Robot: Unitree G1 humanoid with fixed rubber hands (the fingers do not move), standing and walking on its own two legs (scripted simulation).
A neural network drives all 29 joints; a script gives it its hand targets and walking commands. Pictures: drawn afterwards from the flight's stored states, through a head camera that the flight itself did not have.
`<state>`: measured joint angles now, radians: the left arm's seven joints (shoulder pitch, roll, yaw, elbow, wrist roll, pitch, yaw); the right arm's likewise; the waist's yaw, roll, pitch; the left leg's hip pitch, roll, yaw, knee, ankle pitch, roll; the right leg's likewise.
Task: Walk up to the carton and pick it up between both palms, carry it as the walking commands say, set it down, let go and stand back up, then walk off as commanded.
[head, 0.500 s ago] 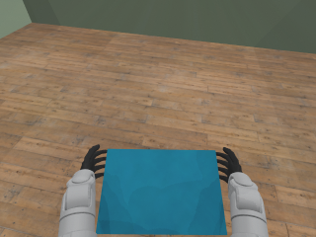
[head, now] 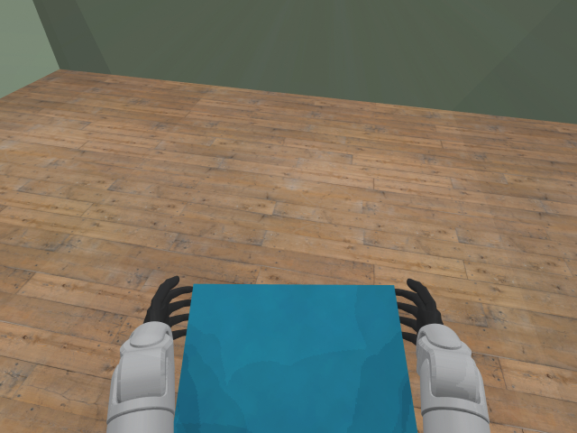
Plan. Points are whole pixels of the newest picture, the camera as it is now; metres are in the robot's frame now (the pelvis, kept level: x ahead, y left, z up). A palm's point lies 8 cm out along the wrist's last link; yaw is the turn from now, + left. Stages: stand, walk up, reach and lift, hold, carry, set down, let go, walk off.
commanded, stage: reach and lift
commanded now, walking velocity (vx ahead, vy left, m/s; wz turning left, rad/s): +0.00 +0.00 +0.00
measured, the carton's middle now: (292, 366) +0.27 +0.00 -0.06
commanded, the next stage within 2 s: hold in 0.52 s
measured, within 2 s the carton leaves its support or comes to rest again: neither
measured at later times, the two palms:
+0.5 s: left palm (160, 331) +0.27 +0.19 +0.04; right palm (429, 335) +0.27 -0.19 +0.04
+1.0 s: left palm (157, 331) +0.27 +0.19 +0.04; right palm (427, 337) +0.27 -0.18 +0.04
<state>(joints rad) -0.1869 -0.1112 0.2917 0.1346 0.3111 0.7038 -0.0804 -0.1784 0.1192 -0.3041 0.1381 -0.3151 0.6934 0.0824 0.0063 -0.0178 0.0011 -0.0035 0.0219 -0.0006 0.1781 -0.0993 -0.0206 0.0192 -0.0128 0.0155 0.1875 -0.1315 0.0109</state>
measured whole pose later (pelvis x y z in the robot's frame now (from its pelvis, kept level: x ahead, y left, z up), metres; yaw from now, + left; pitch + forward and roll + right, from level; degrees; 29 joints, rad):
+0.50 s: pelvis +0.00 +0.00 +0.00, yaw +0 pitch -3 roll +0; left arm -0.19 -0.12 0.30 0.14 0.31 0.69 -0.08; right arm -0.18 0.11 -0.30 0.14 -0.31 0.69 0.08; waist 0.00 -0.01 -0.01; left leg -0.03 0.02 0.00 0.18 -0.09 -0.02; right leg -0.01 -0.02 0.02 0.19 -0.12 0.01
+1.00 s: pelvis +0.00 +0.00 -0.01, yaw +0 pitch -2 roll +0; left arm -0.18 -0.11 0.29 0.13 0.27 0.71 -0.06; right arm -0.16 0.12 -0.29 0.10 -0.28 0.72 0.05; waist 0.00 -0.01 -0.07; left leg -0.15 0.01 -0.01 0.37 -0.20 -0.02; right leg -0.13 -0.02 0.01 0.38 -0.23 0.02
